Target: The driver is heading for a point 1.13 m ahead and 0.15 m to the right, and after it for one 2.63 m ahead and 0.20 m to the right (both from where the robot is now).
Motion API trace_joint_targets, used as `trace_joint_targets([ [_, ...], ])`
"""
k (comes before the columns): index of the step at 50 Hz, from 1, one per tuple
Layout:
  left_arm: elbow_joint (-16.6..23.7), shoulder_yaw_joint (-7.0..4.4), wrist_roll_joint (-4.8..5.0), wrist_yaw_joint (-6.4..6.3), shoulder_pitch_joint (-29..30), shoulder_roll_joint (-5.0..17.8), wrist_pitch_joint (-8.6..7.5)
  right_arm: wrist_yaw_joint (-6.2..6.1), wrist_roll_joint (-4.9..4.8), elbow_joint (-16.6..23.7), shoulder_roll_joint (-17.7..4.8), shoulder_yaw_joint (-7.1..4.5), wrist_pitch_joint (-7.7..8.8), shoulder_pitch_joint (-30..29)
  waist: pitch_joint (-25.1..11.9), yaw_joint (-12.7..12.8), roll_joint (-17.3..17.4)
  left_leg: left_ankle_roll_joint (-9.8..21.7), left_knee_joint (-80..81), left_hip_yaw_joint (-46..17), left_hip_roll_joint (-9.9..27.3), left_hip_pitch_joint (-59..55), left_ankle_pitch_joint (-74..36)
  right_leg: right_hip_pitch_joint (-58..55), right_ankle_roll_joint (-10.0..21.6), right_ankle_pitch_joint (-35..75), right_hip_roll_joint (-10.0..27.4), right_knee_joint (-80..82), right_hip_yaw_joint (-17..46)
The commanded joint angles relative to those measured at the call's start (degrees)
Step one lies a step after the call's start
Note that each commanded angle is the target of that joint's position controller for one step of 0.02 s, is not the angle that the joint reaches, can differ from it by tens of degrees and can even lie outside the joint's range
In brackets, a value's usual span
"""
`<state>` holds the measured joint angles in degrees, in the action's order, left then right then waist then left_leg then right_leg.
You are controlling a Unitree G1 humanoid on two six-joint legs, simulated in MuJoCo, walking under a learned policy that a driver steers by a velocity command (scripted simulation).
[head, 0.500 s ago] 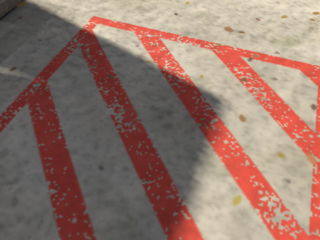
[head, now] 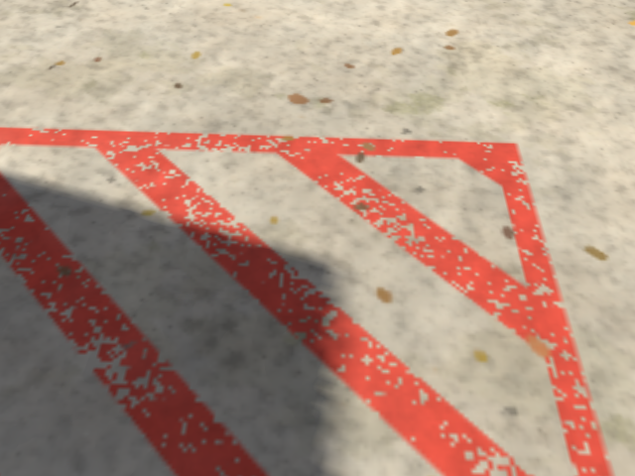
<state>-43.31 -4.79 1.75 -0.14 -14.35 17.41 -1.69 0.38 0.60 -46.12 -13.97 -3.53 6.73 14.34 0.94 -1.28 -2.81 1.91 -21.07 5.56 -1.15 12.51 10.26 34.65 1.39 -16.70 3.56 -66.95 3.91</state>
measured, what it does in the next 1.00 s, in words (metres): walks ahead, turning right: right foot, then left foot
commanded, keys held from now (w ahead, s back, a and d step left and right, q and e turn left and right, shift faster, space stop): w+e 0.52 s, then w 0.08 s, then w+q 0.40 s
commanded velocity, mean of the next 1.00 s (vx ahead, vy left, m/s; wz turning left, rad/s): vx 0.50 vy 0.00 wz -0.31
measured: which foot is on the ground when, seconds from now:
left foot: down 0.00-0.34, up 0.36-0.82, down 0.84-1.00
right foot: up 0.00-0.30, down 0.32-0.84, up 0.86-1.00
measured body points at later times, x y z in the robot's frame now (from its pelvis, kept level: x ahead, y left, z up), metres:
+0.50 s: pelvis +0.26 -0.09 -0.01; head +0.30 -0.11 +0.44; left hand +0.45 +0.14 -0.10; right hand +0.32 -0.40 -0.11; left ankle +0.29 +0.09 -0.65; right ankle +0.28 -0.16 -0.74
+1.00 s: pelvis +0.57 -0.11 -0.01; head +0.60 -0.12 +0.44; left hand +0.75 +0.11 -0.12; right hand +0.61 -0.41 -0.11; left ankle +0.63 -0.06 -0.74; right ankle +0.45 -0.23 -0.65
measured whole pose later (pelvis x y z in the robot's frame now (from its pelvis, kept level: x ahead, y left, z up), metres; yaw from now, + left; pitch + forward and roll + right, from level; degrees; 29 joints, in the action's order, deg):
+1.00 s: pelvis +0.57 -0.11 -0.01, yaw -15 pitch +2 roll +0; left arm -41.2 -2.3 -0.4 0.4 -14.7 16.3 -5.3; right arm 2.2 -0.2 -40.1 -16.4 -3.0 4.4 14.7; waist 1.4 -0.5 -0.6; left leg 5.3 -26.4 -0.7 -5.7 19.4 8.9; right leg 25.3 1.1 -20.4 0.2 -66.5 3.1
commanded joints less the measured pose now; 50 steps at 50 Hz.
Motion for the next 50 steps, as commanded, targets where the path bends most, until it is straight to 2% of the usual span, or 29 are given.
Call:
trace_joint_targets([
  [1, 5.2, -0.36, -0.31, 0.21, 0.9, 1.3, 0.03, -0.20, -0.20, 2.8, -8.0, -2.17, 1.02, -1.2, -0.8, 0.8, 6.9, 9.1, 12.0, -11.1, 16.6, -6.6, -11.4, 8.8, -0.9, 5.2, 3.7, 3.8, 2.6],
  [6, 7.6, 0.28, -0.42, 1.81, 8.2, 0.2, -0.65, -0.87, -0.38, 1.8, -10.0, -2.78, -0.05, 0.2, 0.8, -1.6, 6.4, 7.2, 12.3, -1.4, 15.2, -8.8, -14.7, 6.8, -0.7, 18.0, 2.9, 19.7, -1.1],
  [9, 9.8, 0.65, -0.37, 2.84, 13.6, -0.2, -0.79, -1.10, -0.99, 0.8, -11.5, -3.17, -0.90, 2.8, 2.9, -3.5, 6.1, 6.6, 11.6, 1.3, 16.4, -12.0, -14.8, 6.2, 0.3, 17.9, 2.0, 25.7, -4.1],
  [11, 11.2, 0.52, -0.21, 3.45, 15.5, 0.3, -0.75, -1.10, -1.60, 0.3, -12.4, -3.50, -1.62, 3.6, 3.7, -3.4, 6.5, 5.9, 9.9, 2.5, 17.7, -15.2, -18.3, 5.9, 1.6, 14.1, 1.2, 28.3, -5.5],
  [13, 11.9, -0.24, -0.35, 3.78, 14.3, 1.9, -0.57, -1.31, -2.08, 0.4, -14.0, -3.93, -2.35, 3.0, 2.0, -1.4, 8.0, 4.8, 4.3, 4.7, 18.1, -17.3, -34.1, 0.9, 3.8, 8.2, -1.6, 29.8, -8.4],
  [14, 11.5, -1.03, -0.44, 3.70, 11.3, 3.3, -0.36, -1.52, -2.33, 0.6, -15.0, -4.20, -2.76, 2.8, -0.5, 0.7, 9.2, 4.3, -1.2, 5.7, 17.9, -17.7, -44.4, -4.2, 5.1, 5.1, -4.0, 30.0, -10.1],
  [15, 9.8, -2.39, -0.29, 3.50, 4.0, 5.5, -0.23, -1.71, -2.54, 0.8, -15.3, -4.22, -3.25, 2.0, -4.4, 5.2, 9.0, 3.3, -11.1, 7.2, 16.7, -16.0, -50.2, -13.9, 6.9, 5.9, -6.6, 32.8, -11.3],
  [16, 7.0, -4.43, -0.25, 2.64, -6.2, 9.2, 0.08, -1.98, -2.36, 1.3, -14.0, -3.60, -3.24, 2.0, -9.6, 10.1, 7.1, 1.0, -25.1, 8.3, 14.4, -7.2, -44.3, -30.5, 9.3, 9.6, -7.6, 35.8, -9.1],
  [17, 5.8, -5.67, 0.00, 1.38, -10.7, 15.1, 0.41, -1.72, 0.42, 3.4, -7.2, -1.49, -2.61, 4.4, -13.8, 8.2, -6.0, -1.9, -45.3, 7.8, 8.8, 14.2, -0.7, -48.8, 14.7, 10.6, 6.1, 35.9, 13.1],
  [18, 8.1, -5.14, -0.37, 1.82, -9.6, 17.1, -0.71, -1.01, -0.32, 6.4, -5.5, -0.09, -0.20, 5.2, -23.7, 5.3, -11.2, -3.2, -59.4, -5.7, -0.6, 29.8, 25.8, -59.2, 24.9, -1.0, 16.1, 46.3, 44.7],
  [19, 7.6, -3.68, -0.73, 2.23, -9.8, 11.8, -1.36, -0.27, -2.69, 7.8, -10.5, -1.28, 1.37, -2.2, -19.5, 8.7, -3.6, -2.2, -61.1, -11.1, 2.5, 36.6, 20.9, -57.3, 21.2, -1.5, 14.9, 49.8, 39.7],
  [20, 7.1, -2.91, -0.58, 2.26, -7.5, 9.4, -1.84, -0.05, -3.15, 8.4, -10.5, -1.08, 2.06, -4.0, -12.2, 7.2, -2.5, -1.1, -57.2, -10.2, 4.6, 37.6, 15.6, -49.6, 19.0, 1.8, 12.8, 49.9, 31.2],
  [21, 7.8, -2.27, -0.42, 2.19, -2.9, 7.8, -1.99, -0.57, -1.72, 7.5, -10.1, -1.07, 2.15, -3.6, -8.1, 4.1, 2.5, -1.3, -52.2, -10.2, 7.1, 33.6, 11.4, -40.1, 16.9, 6.6, 10.1, 50.0, 24.9],
  [22, 8.7, -1.64, -0.76, 2.05, 0.6, 6.0, -2.01, -0.87, -0.47, 7.1, -10.9, -1.61, 1.66, -2.9, -5.8, 1.8, 1.9, -1.8, -48.0, -10.3, 8.5, 29.2, 9.1, -32.9, 15.9, 12.1, 8.1, 50.9, 20.6],
  [23, 9.4, -1.38, -1.30, 1.83, 2.3, 5.6, -2.02, -0.72, -0.23, 7.1, -11.0, -1.84, 0.85, -1.8, -5.0, 0.2, 0.6, -2.3, -46.4, -10.4, 9.1, 25.9, 7.6, -28.2, 15.8, 14.8, 6.9, 52.3, 18.8],
  [26, 8.5, -1.71, -1.17, 0.85, 1.3, 6.8, -2.48, -0.83, 0.46, 7.8, -8.8, -1.39, -0.72, -2.7, -3.7, -0.5, 1.0, -4.6, -39.9, -8.8, 8.3, 24.0, 3.8, -22.0, 16.3, 22.2, 5.0, 53.9, 14.3],
  [31, 5.4, -1.16, -0.89, -0.32, -3.0, 6.3, -2.25, 0.11, 0.00, 9.4, -5.2, 0.32, -0.52, -11.6, -1.8, 3.8, -1.4, -5.3, -18.5, -6.8, 5.8, 21.1, -15.6, -21.1, 12.0, 19.1, 1.5, 53.6, 6.8],
  [34, 3.6, -1.07, -0.90, -0.07, -6.2, 7.2, -2.54, 1.18, -1.20, 10.4, -5.9, 0.43, -0.11, -15.7, 0.0, 6.4, -1.9, -3.6, -13.1, -6.4, 5.2, 21.1, -19.3, -24.9, 11.7, 14.6, 4.5, 53.4, 8.0],
  [38, 1.4, -1.26, -1.12, -0.15, -8.5, 8.1, -2.03, 2.50, -1.51, 12.4, -7.1, 0.23, 0.13, -17.8, 2.0, 6.8, -2.0, 0.7, -10.0, -6.3, 4.6, 27.5, -9.7, -36.7, 10.4, 22.0, 9.6, 49.8, 9.2],
  [40, 1.4, -1.42, -1.19, -0.42, -6.8, 8.8, -1.63, 2.84, -1.49, 11.9, -8.1, -0.27, 0.04, -13.8, 0.0, 4.2, -2.7, 2.9, -9.2, -4.5, 2.3, 21.9, -4.8, -38.6, 8.7, 35.9, 9.3, 45.5, 6.8],
  [41, 1.7, -1.40, -1.30, -0.57, -5.4, 9.1, -1.37, 2.70, -1.34, 10.6, -9.3, -1.06, -0.03, -8.4, -3.8, 1.1, -2.4, 4.3, -8.1, -2.5, -0.1, 13.7, -5.4, -38.1, 7.6, 46.9, 7.6, 39.3, 4.2],
  [42, 2.3, -0.96, -1.63, -0.85, -4.5, 8.4, -1.22, 2.45, -1.05, 8.8, -11.4, -2.13, -0.17, -0.5, -9.3, -2.7, -0.8, 6.3, -8.5, -3.9, 0.0, 1.4, -9.1, -34.1, 5.9, 50.5, 4.8, 28.8, 1.0],
  [43, 3.9, 0.06, -3.16, -1.23, -7.0, 5.9, -1.57, 2.22, -0.81, 8.2, -15.9, -3.14, -0.38, 7.6, -17.0, -4.0, 7.4, 11.3, -10.0, -19.4, 10.4, -16.3, -13.5, -20.7, 3.2, 32.4, 0.6, 10.4, -1.9],
  [44, 4.0, 1.39, -2.71, -0.47, -13.0, 1.5, -2.85, 2.70, -1.23, 7.0, -17.4, -3.47, -0.55, 9.7, -21.4, -0.9, 21.6, 19.8, -1.2, -47.4, 20.2, -32.3, -0.1, 0.8, -0.8, -12.5, -9.1, -6.2, -0.9],
  [45, 4.3, 0.90, -1.54, 0.25, -8.1, 6.2, -4.00, 2.46, -2.25, 7.4, -12.3, -2.34, -0.92, 10.1, -18.6, -3.7, 14.6, 17.5, 2.9, -50.1, 19.5, -32.7, 11.5, 8.2, -0.2, -13.4, -6.0, -10.5, 4.7],
  [46, 6.2, 0.53, -0.28, 0.76, -1.4, 7.6, -4.78, 1.99, -1.76, 8.3, -10.9, -1.91, -1.35, 6.4, -10.2, -4.2, 9.7, 15.3, 3.9, -42.7, 17.9, -25.3, 9.9, 11.2, 0.2, -8.2, -3.7, -9.4, 3.7],
  [47, 7.1, 0.84, -1.02, 0.70, 2.0, 6.8, -5.33, 1.81, -1.06, 9.2, -10.9, -1.79, -1.71, 4.0, -5.9, -3.1, 3.8, 14.4, 4.7, -37.5, 15.9, -17.6, 3.9, 10.0, 0.4, -5.0, -1.9, -6.1, 2.7],
  [48, 7.5, 0.60, -2.11, 0.53, 2.7, 6.4, -5.53, 1.66, -0.78, 9.7, -10.4, -1.60, -1.86, 2.2, -3.7, -1.2, 2.0, 14.3, 5.5, -34.0, 14.1, -11.9, -2.5, 7.7, 0.0, -2.7, -0.4, -1.7, 2.3],
  [50, 7.4, 0.43, -2.74, 0.25, 0.7, 5.6, -4.96, 1.30, -0.59, 10.5, -9.6, -1.24, -1.88, 0.6, -3.7, 1.5, 5.1, 14.3, 7.3, -29.8, 11.4, -6.7, -9.7, 3.0, -1.2, -1.1, 0.8, 3.6, 2.0],
])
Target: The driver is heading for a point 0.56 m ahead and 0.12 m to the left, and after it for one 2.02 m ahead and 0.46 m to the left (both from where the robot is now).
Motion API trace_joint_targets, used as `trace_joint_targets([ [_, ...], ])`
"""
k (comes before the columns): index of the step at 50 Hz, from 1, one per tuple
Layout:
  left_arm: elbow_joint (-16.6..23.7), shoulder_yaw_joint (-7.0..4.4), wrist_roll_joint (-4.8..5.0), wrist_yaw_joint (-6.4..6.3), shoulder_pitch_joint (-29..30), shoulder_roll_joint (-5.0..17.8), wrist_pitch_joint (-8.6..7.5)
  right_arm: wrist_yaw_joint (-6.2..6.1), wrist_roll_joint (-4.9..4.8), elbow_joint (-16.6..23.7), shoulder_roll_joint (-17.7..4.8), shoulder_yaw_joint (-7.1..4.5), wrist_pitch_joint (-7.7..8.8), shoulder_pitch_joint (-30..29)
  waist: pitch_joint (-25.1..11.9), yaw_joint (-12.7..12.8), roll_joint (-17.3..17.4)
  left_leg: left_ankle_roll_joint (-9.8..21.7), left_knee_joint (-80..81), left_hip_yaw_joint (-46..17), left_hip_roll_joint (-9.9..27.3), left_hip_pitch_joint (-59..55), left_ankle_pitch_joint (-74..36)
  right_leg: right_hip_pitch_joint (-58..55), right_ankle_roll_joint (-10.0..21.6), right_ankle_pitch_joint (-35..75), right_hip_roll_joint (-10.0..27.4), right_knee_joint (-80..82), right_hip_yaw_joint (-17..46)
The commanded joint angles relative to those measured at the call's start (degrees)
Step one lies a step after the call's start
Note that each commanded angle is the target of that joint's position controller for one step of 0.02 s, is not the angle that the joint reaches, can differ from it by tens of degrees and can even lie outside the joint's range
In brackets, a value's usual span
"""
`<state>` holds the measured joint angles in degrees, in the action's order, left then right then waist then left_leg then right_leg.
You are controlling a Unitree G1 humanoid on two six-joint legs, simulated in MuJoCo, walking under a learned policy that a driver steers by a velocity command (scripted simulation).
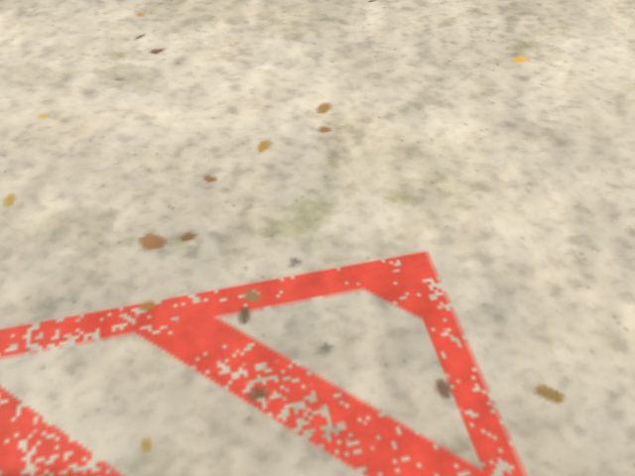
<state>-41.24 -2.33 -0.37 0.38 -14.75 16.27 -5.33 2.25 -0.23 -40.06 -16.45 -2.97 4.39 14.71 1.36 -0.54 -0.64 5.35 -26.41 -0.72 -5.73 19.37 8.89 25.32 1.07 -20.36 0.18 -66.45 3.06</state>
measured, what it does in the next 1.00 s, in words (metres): walks ahead, turning left: right foot, then left foot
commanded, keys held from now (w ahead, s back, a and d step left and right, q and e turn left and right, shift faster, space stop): w+q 0.88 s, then w+e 0.12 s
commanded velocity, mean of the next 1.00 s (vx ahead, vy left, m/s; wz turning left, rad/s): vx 0.50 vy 0.00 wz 0.52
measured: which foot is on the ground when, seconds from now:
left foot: down 0.00-0.34, up 0.36-0.84, down 0.86-1.00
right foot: up 0.00-0.32, down 0.34-0.88, up 0.90-1.00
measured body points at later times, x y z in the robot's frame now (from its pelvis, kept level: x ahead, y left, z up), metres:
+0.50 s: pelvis +0.28 -0.03 +0.00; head +0.30 -0.03 +0.45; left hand +0.35 +0.27 -0.08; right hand +0.45 -0.27 -0.11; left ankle +0.17 +0.08 -0.65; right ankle +0.33 -0.12 -0.74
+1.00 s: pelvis +0.50 +0.13 -0.01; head +0.53 +0.16 +0.44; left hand +0.42 +0.42 -0.12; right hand +0.78 +0.00 -0.09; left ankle +0.51 +0.22 -0.74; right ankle +0.50 -0.05 -0.64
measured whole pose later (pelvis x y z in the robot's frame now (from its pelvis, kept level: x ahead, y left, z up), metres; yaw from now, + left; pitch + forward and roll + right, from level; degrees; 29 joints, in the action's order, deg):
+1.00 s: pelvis +0.50 +0.13 -0.01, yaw +33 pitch +2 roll +0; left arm -45.5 -2.8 1.5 0.5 -14.1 17.9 -5.3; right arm 2.2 -0.3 -35.5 -16.4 -3.1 2.4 11.2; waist 3.5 1.1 -0.8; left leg 4.8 -30.9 1.7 -3.8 21.8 10.7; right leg 24.6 0.0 -21.7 5.1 -69.3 0.8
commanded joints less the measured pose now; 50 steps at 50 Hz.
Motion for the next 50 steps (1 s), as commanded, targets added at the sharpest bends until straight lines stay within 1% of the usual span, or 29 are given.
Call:
trace_joint_targets([
  [1, 5.1, -1.94, -0.73, -0.49, 0.6, 6.2, -0.89, -0.79, 0.01, 4.3, -7.2, -1.82, 0.52, 0.2, -4.1, 1.3, 3.7, 11.1, 13.0, -21.9, 15.5, -12.0, -10.7, 11.8, -1.8, 2.6, 4.3, 5.3, 2.2],
  [4, 6.0, -1.38, -0.88, -1.03, 4.5, 4.6, -0.10, -1.80, -0.48, 3.3, -9.0, -2.44, 0.34, 2.1, -2.7, 0.5, 3.8, 10.7, 13.7, -17.8, 13.8, -8.0, -14.8, 12.1, -4.2, 8.9, 3.5, 14.1, 0.8],
  [7, 7.0, -0.81, -0.62, -0.70, 11.0, 3.2, -0.50, -2.64, -1.02, 2.2, -9.4, -2.65, -0.44, 4.5, -2.3, -1.9, 4.9, 7.8, 12.5, -15.1, 10.9, -6.0, -13.1, 8.4, -4.9, 20.2, 1.4, 26.2, 0.6],
  [12, 8.4, -1.15, 0.47, 0.54, 18.2, 4.2, -1.72, -3.22, -1.52, 0.6, -9.1, -2.75, -1.78, 8.5, -2.0, -4.2, 6.0, 6.2, 8.4, -20.3, 12.0, -9.9, -7.9, 4.1, -4.0, 22.9, -1.6, 36.9, 1.5],
  [15, 8.0, -2.24, 0.89, 0.81, 16.1, 6.2, -2.52, -3.49, -1.37, 0.8, -9.2, -3.00, -2.46, 7.4, -2.1, -2.0, 8.3, 5.1, 4.2, -24.8, 13.2, -13.0, -8.5, -0.8, -1.9, 17.0, -1.9, 40.7, 1.9],
  [16, 7.0, -2.93, 0.85, 0.56, 11.8, 7.2, -2.79, -3.44, -1.34, 1.3, -8.4, -2.79, -2.56, 6.1, -3.8, 0.5, 8.6, 3.9, 0.9, -24.3, 11.8, -12.2, -11.1, -7.2, -0.4, 17.7, -1.7, 43.4, 1.0],
  [17, 6.0, -3.83, 0.14, 0.11, 5.3, 9.2, -3.02, -3.22, -0.99, 2.2, -6.3, -2.05, -2.35, 4.9, -9.1, 3.9, 7.5, 2.1, -7.7, -21.7, 9.3, -8.7, -12.1, -18.9, 2.4, 17.9, 2.7, 42.5, 3.7],
  [18, 5.2, -4.76, -0.40, -0.48, -4.3, 12.7, -2.81, -3.19, 0.23, 3.7, -3.0, -0.85, -2.04, 5.5, -17.6, 7.1, 0.0, -0.3, -24.0, -15.6, 4.7, 0.0, 1.1, -34.6, 6.3, 15.9, 13.3, 41.2, 14.7],
  [19, 2.8, -5.36, -0.44, 0.00, -7.0, 15.2, -1.85, -3.12, -1.59, 5.0, -1.4, -0.13, -1.58, 14.0, -21.7, 2.5, -19.8, -3.0, -39.0, -10.0, -0.3, 19.5, 26.6, -47.7, 14.9, 3.9, 24.1, 45.6, 39.9],
  [20, 4.1, -4.22, 0.69, 0.11, -5.0, 9.3, -1.51, -3.28, -2.14, 3.1, -7.4, -1.27, -1.69, 12.6, -15.5, 4.0, -11.6, -4.0, -45.4, -10.7, 4.8, 25.5, 23.6, -43.2, 13.3, -6.7, 23.3, 47.8, 39.7],
  [21, 4.4, -3.42, 0.71, -0.17, -3.0, 6.5, -1.15, -3.14, -1.61, 3.8, -9.7, -2.03, -2.02, 6.3, -8.5, 5.4, -6.2, -4.5, -46.7, -9.1, 6.4, 26.6, 18.0, -36.2, 10.8, -4.7, 20.5, 48.7, 30.3],
  [22, 4.4, -2.96, 0.22, -0.15, -0.6, 6.0, -0.86, -3.11, -1.03, 4.4, -8.9, -2.07, -2.24, 3.6, -4.7, 4.4, -2.5, -5.0, -45.8, -7.6, 8.1, 24.8, 13.9, -29.4, 9.7, 2.2, 18.0, 50.1, 23.8],
  [23, 3.9, -2.65, 0.03, -0.15, 0.9, 5.0, -0.70, -2.82, -0.60, 5.2, -8.1, -2.22, -2.24, 1.7, -1.9, 3.4, -2.5, -5.3, -43.7, -7.3, 9.5, 24.1, 11.5, -24.9, 9.5, 7.1, 16.1, 51.6, 19.4],
  [25, 3.1, -2.44, -0.28, -0.20, 2.0, 4.4, -0.99, -2.13, -1.40, 5.7, -5.9, -1.99, -2.66, 2.3, -0.9, 1.6, -5.5, -5.4, -41.8, -6.1, 11.5, 20.9, 9.4, -19.7, 9.2, 11.5, 13.8, 54.4, 12.6],
  [27, 1.8, -2.82, 0.08, -0.14, 1.9, 5.5, -1.41, -1.93, -1.28, 6.5, -4.3, -1.59, -3.07, 1.1, -0.3, 1.2, -5.0, -6.1, -39.7, -5.2, 12.3, 21.8, 7.6, -18.2, 10.2, 15.5, 14.0, 56.5, 8.3],
  [30, 0.1, -3.45, -0.09, -0.28, 1.5, 7.5, -1.39, -1.68, -0.97, 7.5, -3.7, -1.20, -3.03, -2.0, 0.0, 1.5, -3.3, -7.0, -33.4, -5.0, 12.9, 23.8, 1.4, -19.5, 10.7, 22.1, 14.4, 57.4, 2.7],
  [34, -1.6, -3.59, 0.31, -0.51, 0.5, 9.2, -0.69, -0.35, -1.03, 8.7, -2.6, -0.52, -2.16, -8.5, 1.2, 4.0, -2.4, -5.9, -19.9, -1.6, 11.9, 20.7, -9.6, -21.1, 8.5, 25.5, 12.8, 56.9, -5.3],
  [38, -3.6, -4.10, 1.41, -0.53, -2.6, 11.3, 0.42, 0.98, -1.35, 11.4, -2.8, -0.48, -2.08, -14.1, 2.9, 5.4, -2.7, -3.6, -12.4, 1.5, 10.5, 19.6, -7.3, -26.8, 6.9, 28.8, 15.0, 55.1, -8.4],
  [39, -3.8, -4.29, 1.68, -0.59, -2.7, 11.9, 0.79, 1.23, -1.29, 11.9, -3.3, -0.73, -2.14, -14.3, 2.8, 4.9, -3.0, -2.6, -11.2, 2.6, 9.7, 18.5, -4.7, -28.3, 6.4, 33.5, 15.5, 53.3, -9.4],
  [41, -3.8, -4.85, 2.07, -1.03, -2.4, 13.7, 1.51, 1.27, -0.83, 11.8, -5.5, -1.92, -2.54, -10.9, -0.5, 1.8, -5.0, -0.1, -10.2, 5.9, 5.7, 11.0, 1.4, -30.1, 5.0, 53.0, 15.4, 45.0, -11.8],
  [42, -3.7, -4.95, 2.23, -1.31, -1.9, 14.2, 1.96, 1.04, -0.78, 10.3, -7.6, -3.20, -2.78, -4.2, -4.2, -2.3, -4.8, 1.7, -7.8, 7.2, 3.1, 2.0, 1.1, -28.9, 4.0, 59.5, 14.4, 35.6, -13.5],
  [43, -3.3, -4.34, 1.98, -1.60, -2.3, 12.7, 1.98, 0.19, -1.02, 7.8, -10.9, -5.12, -3.16, 5.8, -9.3, -7.3, -2.8, 4.0, -5.3, 5.5, 1.9, -13.6, -2.3, -20.9, 2.0, 55.4, 12.4, 22.3, -14.7],
  [44, -1.3, -2.42, -0.47, -1.37, -5.0, 6.8, 1.42, -1.11, -1.34, 6.8, -16.6, -6.48, -3.66, 10.9, -14.4, -6.3, 9.5, 9.6, -4.8, -15.6, 15.0, -32.7, -2.6, -0.4, -0.9, 18.5, 7.1, 2.0, -14.9],
  [45, 0.7, -0.81, -0.27, -0.46, -6.9, 4.7, -0.52, -0.77, -1.18, 8.9, -17.5, -5.66, -2.69, 8.8, -24.7, -3.2, 16.2, 19.3, 6.0, -46.8, 26.5, -43.1, 7.2, 14.6, -2.2, -13.7, -2.1, -12.7, -3.1],
  [46, 0.2, -2.33, 2.23, 0.42, -2.1, 10.3, -1.59, -0.29, -0.52, 8.1, -11.5, -4.05, -2.05, 9.1, -21.9, -6.5, 7.7, 15.6, 8.5, -40.9, 25.6, -40.5, 9.5, 19.5, -1.4, -9.4, 1.9, -14.3, 2.4],
  [47, 1.1, -1.99, 3.38, 0.68, 0.9, 9.8, -2.00, -0.29, -0.26, 7.5, -9.9, -3.41, -1.58, 7.1, -13.6, -5.5, 6.7, 13.2, 8.4, -31.6, 23.9, -32.2, 6.0, 20.5, -0.4, -5.4, 4.1, -11.5, 0.9],
  [48, 0.5, -1.73, 2.54, 0.22, 1.9, 8.6, -1.88, -0.30, -0.23, 7.2, -8.4, -2.82, -1.24, 3.2, -8.7, -3.0, 1.9, 11.0, 8.7, -24.5, 21.4, -23.2, -0.3, 18.0, -0.3, -1.4, 6.9, -6.9, 0.3],
  [49, -0.1, -2.07, 1.66, -0.04, 1.4, 8.9, -1.24, -0.30, 0.27, 7.3, -6.4, -2.12, -0.80, 0.4, -6.5, -1.0, 3.1, 10.0, 9.6, -19.6, 19.6, -16.9, -6.9, 14.3, -0.5, 1.0, 8.6, -3.3, 0.6],
  [50, -1.0, -2.13, 1.68, 0.10, -0.7, 8.6, -0.33, -0.34, 0.72, 7.2, -5.7, -1.79, -0.42, -1.1, -5.7, 0.6, 4.3, 9.6, 11.5, -16.7, 18.5, -12.7, -9.4, 10.8, -0.8, 3.0, 9.4, -2.3, 0.9],
])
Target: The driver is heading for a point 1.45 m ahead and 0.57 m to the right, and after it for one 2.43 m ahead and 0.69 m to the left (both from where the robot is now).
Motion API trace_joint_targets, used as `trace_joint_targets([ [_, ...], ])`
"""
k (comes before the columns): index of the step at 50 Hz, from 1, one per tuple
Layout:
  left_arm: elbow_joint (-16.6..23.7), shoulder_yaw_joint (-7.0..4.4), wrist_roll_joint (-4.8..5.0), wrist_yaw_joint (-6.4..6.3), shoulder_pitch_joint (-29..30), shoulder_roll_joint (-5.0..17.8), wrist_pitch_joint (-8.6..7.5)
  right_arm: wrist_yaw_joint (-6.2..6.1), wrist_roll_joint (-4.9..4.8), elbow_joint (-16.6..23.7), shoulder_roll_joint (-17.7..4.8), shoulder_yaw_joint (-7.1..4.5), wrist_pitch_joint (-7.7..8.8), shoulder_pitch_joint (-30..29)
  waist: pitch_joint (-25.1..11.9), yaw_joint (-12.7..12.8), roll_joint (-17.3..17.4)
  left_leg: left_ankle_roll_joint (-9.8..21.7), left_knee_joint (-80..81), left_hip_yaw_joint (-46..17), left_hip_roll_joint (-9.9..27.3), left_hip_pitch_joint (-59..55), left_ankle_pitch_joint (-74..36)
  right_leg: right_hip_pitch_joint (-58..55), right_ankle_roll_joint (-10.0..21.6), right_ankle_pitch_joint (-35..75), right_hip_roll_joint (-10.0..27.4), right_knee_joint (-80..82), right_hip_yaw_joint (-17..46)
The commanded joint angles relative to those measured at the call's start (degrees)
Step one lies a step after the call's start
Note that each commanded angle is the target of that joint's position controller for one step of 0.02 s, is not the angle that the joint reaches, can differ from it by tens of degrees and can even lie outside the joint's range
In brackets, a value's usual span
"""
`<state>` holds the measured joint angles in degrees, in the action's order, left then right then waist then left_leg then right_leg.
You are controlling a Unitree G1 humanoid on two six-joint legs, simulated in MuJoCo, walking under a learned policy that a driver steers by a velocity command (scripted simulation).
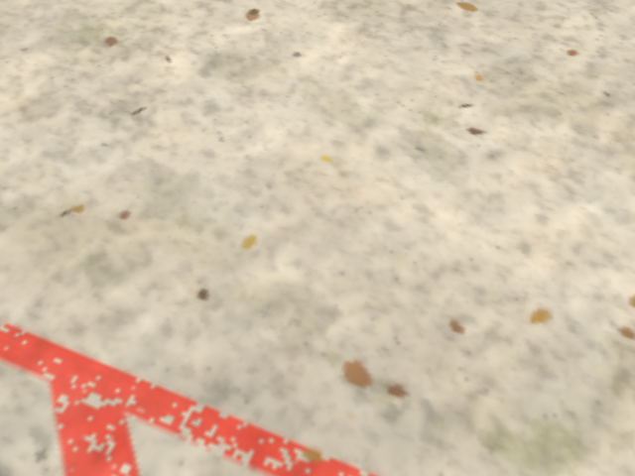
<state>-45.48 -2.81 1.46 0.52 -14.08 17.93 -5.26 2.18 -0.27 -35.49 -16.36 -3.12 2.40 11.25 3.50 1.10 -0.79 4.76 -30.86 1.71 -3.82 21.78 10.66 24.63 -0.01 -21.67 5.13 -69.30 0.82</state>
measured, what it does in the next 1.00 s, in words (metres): walks ahead, turning right: right foot, then left foot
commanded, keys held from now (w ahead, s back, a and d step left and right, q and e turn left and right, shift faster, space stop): w+e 1.00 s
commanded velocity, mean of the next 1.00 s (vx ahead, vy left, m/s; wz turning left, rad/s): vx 0.50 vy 0.00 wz -0.43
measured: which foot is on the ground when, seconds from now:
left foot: down 0.00-0.44, up 0.46-0.86, down 0.88-1.00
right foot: up 0.00-0.40, down 0.42-0.90, up 0.92-1.00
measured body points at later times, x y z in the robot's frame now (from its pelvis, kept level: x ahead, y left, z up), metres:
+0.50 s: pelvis +0.29 -0.07 -0.01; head +0.33 -0.09 +0.44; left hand +0.51 +0.15 -0.10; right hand +0.30 -0.37 -0.13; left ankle +0.13 +0.09 -0.63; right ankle +0.35 -0.16 -0.73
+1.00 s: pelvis +0.58 -0.11 +0.00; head +0.60 -0.11 +0.45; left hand +0.80 +0.09 -0.11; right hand +0.59 -0.42 -0.08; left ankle +0.68 -0.04 -0.73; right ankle +0.43 -0.17 -0.64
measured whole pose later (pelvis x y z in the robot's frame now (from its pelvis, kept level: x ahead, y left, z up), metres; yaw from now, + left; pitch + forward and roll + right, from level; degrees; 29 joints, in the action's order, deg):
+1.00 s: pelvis +0.58 -0.11 +0.00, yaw -31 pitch +2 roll +1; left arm -40.7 -3.5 1.5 -0.5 -19.0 17.7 -1.2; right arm 0.5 0.5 -39.0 -15.3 -2.9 6.0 9.7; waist 0.3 0.9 -2.3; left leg 0.9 -30.0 1.0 -1.2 20.8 11.0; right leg 23.2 1.0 -24.0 -2.2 -67.7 6.0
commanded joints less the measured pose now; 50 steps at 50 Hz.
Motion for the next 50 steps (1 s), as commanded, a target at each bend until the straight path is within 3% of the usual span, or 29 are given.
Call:
trace_joint_targets([
  [1, 2.4, -1.53, -0.20, -0.05, -2.8, 6.0, 0.41, -0.29, 0.85, 2.1, -5.9, -1.71, 2.13, 2.0, -7.7, -0.3, 4.8, 10.5, 17.6, -17.1, 16.4, -12.9, -13.2, 9.9, -0.2, 5.7, 4.4, 1.6, 2.8],
  [4, 2.4, -1.17, -0.41, -0.48, -1.0, 4.0, 1.93, -0.64, 1.05, -0.4, -6.8, -2.02, 3.45, 2.8, -4.4, -0.3, 3.7, 9.9, 21.2, -10.2, 15.9, -11.0, -16.8, 12.9, -1.7, 12.3, 4.2, 6.8, 3.3],
  [10, 4.3, -0.63, -0.19, 0.76, 7.1, 1.9, 1.14, -1.79, 1.14, -3.5, -7.3, -2.05, 3.62, 4.2, -0.7, -3.7, 3.5, 5.5, 23.8, 0.2, 14.3, -14.8, -15.3, 13.7, -1.2, 30.4, 0.8, 26.3, 2.5],
  [15, 8.0, -0.05, -0.34, 2.67, 13.1, 0.9, 0.90, -2.31, 0.22, -6.8, -8.3, -2.69, 2.14, 7.8, 1.8, -6.1, 2.8, 4.9, 20.7, 2.7, 18.2, -26.1, -21.3, 18.3, 1.4, 25.6, -0.6, 34.0, 0.1],
  [16, 8.7, -0.11, -0.42, 3.11, 13.5, 1.0, 0.87, -2.54, -0.01, -7.1, -8.6, -2.86, 1.61, 7.9, 1.6, -5.9, 3.1, 4.5, 18.8, 3.1, 18.9, -28.2, -25.4, 18.5, 2.2, 22.4, -1.2, 34.7, -0.9],
  [18, 9.6, -0.77, -0.50, 3.60, 11.5, 2.4, 1.05, -3.27, -0.26, -6.8, -10.3, -3.31, 0.64, 6.5, -1.2, -3.7, 5.2, 3.0, 12.3, 4.8, 18.9, -30.2, -43.7, 13.4, 4.3, 15.8, -4.2, 35.0, -4.4],
  [19, 9.3, -1.53, -0.58, 3.54, 8.2, 3.8, 1.32, -3.74, -0.29, -6.6, -11.1, -3.52, 0.16, 6.0, -4.1, -1.7, 6.7, 2.2, 6.6, 5.6, 18.6, -30.4, -53.7, 8.2, 5.5, 12.8, -6.4, 34.4, -6.2],
  [20, 8.0, -2.85, -0.54, 3.24, 1.2, 6.2, 1.48, -4.16, -0.30, -6.4, -11.4, -3.46, -0.32, 5.2, -8.1, 2.4, 6.4, 0.7, -3.3, 7.2, 17.2, -27.8, -57.6, -1.8, 7.2, 13.4, -8.7, 36.1, -7.0],
  [21, 6.2, -4.59, -0.41, 2.37, -8.1, 9.9, 1.73, -4.58, -0.17, -5.8, -10.5, -2.93, -0.15, 5.0, -13.3, 7.3, 3.5, -1.5, -17.8, 7.9, 14.9, -17.5, -48.1, -18.4, 10.1, 17.2, -6.9, 38.6, -1.5],
  [22, 5.9, -6.15, -0.22, 1.53, -12.2, 16.4, 1.80, -3.63, 1.55, -3.0, -3.4, -0.55, 1.36, 11.3, -20.6, 3.6, -10.9, -5.7, -40.8, 6.5, 5.1, 8.6, -3.3, -42.5, 20.8, 13.4, 8.6, 39.0, 27.2],
  [23, 6.7, -5.06, 0.01, 1.56, -13.1, 13.4, 1.40, -2.51, 1.11, -3.1, -4.2, 0.07, 3.62, 8.9, -28.2, 5.3, -9.4, -5.8, -49.9, -5.8, -0.9, 19.2, 23.1, -50.5, 25.4, 8.5, 14.0, 48.4, 47.6],
  [24, 6.6, -4.12, -0.49, 1.37, -11.6, 10.2, 1.32, -1.55, -1.44, -1.4, -7.7, -0.93, 5.06, 2.9, -21.3, 6.8, -5.8, -4.5, -50.8, -9.1, 3.1, 24.8, 19.1, -46.7, 21.7, 7.3, 12.2, 50.2, 39.2],
  [25, 7.2, -3.69, -0.35, 1.19, -8.1, 8.7, 1.27, -1.43, -1.67, -0.3, -7.6, -0.58, 5.85, 0.1, -14.5, 5.1, -1.8, -3.7, -45.9, -8.1, 5.8, 24.8, 14.1, -37.9, 19.3, 10.0, 10.0, 50.8, 31.9],
  [26, 7.9, -3.16, -0.23, 1.10, -4.2, 7.2, 1.46, -1.80, -0.25, -0.4, -7.3, -0.75, 5.99, -1.0, -9.4, 2.5, 1.6, -4.0, -40.2, -7.1, 7.7, 22.4, 11.4, -28.9, 17.7, 15.4, 7.7, 51.8, 26.4],
  [27, 8.9, -2.61, -0.79, 0.89, -1.7, 5.8, 1.51, -2.06, 0.59, -0.4, -7.9, -1.25, 5.49, -0.4, -7.3, 0.4, 0.5, -4.6, -36.9, -7.0, 9.1, 18.2, 9.5, -22.2, 17.4, 20.8, 6.1, 53.2, 23.1],
  [29, 9.8, -2.54, -1.06, 0.51, 0.6, 5.7, 1.56, -2.15, 1.04, -0.7, -7.0, -1.29, 4.10, 2.0, -6.1, -2.0, -1.6, -6.4, -33.0, -6.2, 9.6, 14.1, 8.1, -15.2, 17.7, 25.6, 4.1, 55.4, 20.1],
  [31, 9.5, -2.90, -0.93, -0.14, 0.3, 7.1, 1.41, -2.47, 1.28, -0.6, -5.6, -0.81, 3.17, 1.4, -5.1, -2.3, -1.7, -8.3, -27.2, -4.6, 9.2, 12.9, 5.0, -10.4, 17.4, 29.2, 2.6, 56.1, 16.3],
  [35, 8.1, -3.35, -0.19, -1.19, -2.3, 8.3, 2.09, -2.33, 1.07, 1.2, -3.1, 0.32, 3.34, -7.5, -4.2, 1.2, -3.6, -9.7, -8.9, -3.7, 6.0, 8.3, -10.8, -7.0, 13.6, 23.5, -1.5, 54.7, 12.3],
  [37, 7.4, -3.44, -0.02, -1.39, -4.6, 8.6, 2.55, -1.85, 0.30, 1.9, -3.7, 0.17, 3.77, -10.9, -4.5, 2.9, -4.2, -9.7, -3.4, -4.0, 4.2, 6.0, -14.6, -8.3, 12.7, 19.6, -0.9, 53.6, 14.5],
  [39, 6.8, -3.42, 0.28, -1.51, -5.9, 8.3, 2.93, -1.40, -0.17, 2.3, -5.1, -0.39, 4.24, -12.0, -4.6, 3.0, -4.7, -8.9, 0.3, -5.7, 3.8, 5.3, -13.5, -11.6, 12.0, 16.3, 0.6, 50.9, 18.2],
  [41, 6.8, -3.47, 0.11, -1.63, -5.6, 8.1, 3.14, -1.10, -0.34, 2.2, -6.7, -1.20, 4.70, -10.6, -4.6, 1.7, -5.9, -7.2, 2.1, -6.8, 4.0, 3.5, -9.7, -14.6, 10.9, 15.0, 2.2, 47.5, 22.1],
  [43, 7.4, -3.11, -0.22, -1.53, -4.1, 6.5, 3.32, -1.34, -0.13, 0.5, -8.0, -2.30, 5.20, -3.9, -6.4, -2.3, -6.5, -4.6, 5.2, -5.5, 4.1, -5.7, -7.7, -14.0, 8.8, 16.8, 0.4, 41.6, 22.6],
  [44, 8.1, -2.01, -0.66, -1.26, -4.1, 3.5, 3.08, -1.76, 0.88, -0.2, -10.2, -3.14, 5.52, 2.7, -12.2, -5.5, -3.6, -1.5, 4.4, -10.1, 9.8, -17.5, -5.8, -10.2, 6.8, 15.1, -2.6, 30.4, 19.4],
  [45, 9.4, -0.77, -0.51, -1.26, -10.0, -0.6, 2.64, -2.14, 2.03, -0.9, -15.0, -4.25, 5.21, 9.5, -20.6, -4.8, 9.3, 5.6, 6.4, -29.7, 22.8, -37.4, 1.2, 5.4, 2.8, -1.6, -10.3, 11.1, 11.3],
  [46, 10.2, -0.69, 0.65, -1.21, -12.5, 1.9, 2.20, -1.52, 0.84, -2.7, -14.6, -4.49, 4.48, 12.3, -22.2, -4.2, 21.1, 10.5, 12.5, -50.0, 29.4, -41.3, 17.7, 18.6, 1.5, -13.2, -9.3, -1.1, 8.9],
  [47, 9.2, -2.01, 0.93, -1.26, -8.9, 7.0, 2.43, -1.66, 0.27, -1.6, -9.5, -3.20, 4.27, 9.2, -14.3, -5.6, 12.4, 8.3, 14.4, -44.2, 27.0, -35.1, 24.6, 22.0, 0.9, -8.0, -5.9, -6.1, 10.0],
  [48, 10.1, -2.43, 0.30, -1.23, -3.8, 8.1, 2.79, -1.94, 0.41, -1.4, -7.5, -2.54, 3.78, 6.7, -8.8, -5.9, 7.8, 6.0, 14.5, -34.5, 24.4, -28.2, 19.3, 21.8, 0.7, -3.3, -4.1, -6.4, 7.7],
  [49, 10.7, -2.50, -0.29, -1.14, -1.5, 7.3, 2.95, -1.98, 0.80, -1.6, -6.4, -2.02, 3.52, 4.4, -5.4, -4.8, 5.7, 5.1, 15.5, -27.6, 21.8, -22.0, 11.7, 20.0, 0.5, 0.0, -2.5, -4.2, 7.1],
  [50, 11.0, -2.70, -0.34, -0.89, -0.8, 6.5, 3.13, -2.09, 1.02, -2.0, -5.1, -1.59, 3.49, 3.0, -3.5, -3.7, 6.5, 4.6, 16.8, -22.3, 19.7, -18.1, 6.0, 18.2, 0.5, 2.2, -0.9, -1.7, 7.0],
])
